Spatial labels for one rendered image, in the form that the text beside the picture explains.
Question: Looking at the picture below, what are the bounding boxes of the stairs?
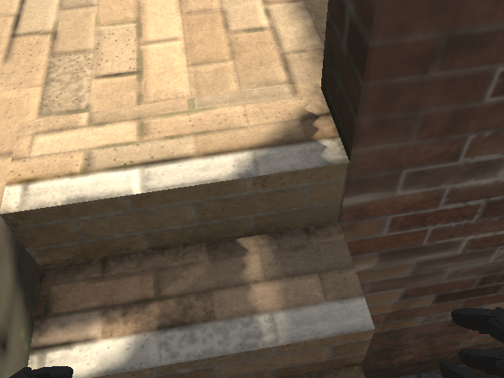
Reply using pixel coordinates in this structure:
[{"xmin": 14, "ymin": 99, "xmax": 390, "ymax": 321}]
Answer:
[{"xmin": 0, "ymin": 162, "xmax": 375, "ymax": 378}]

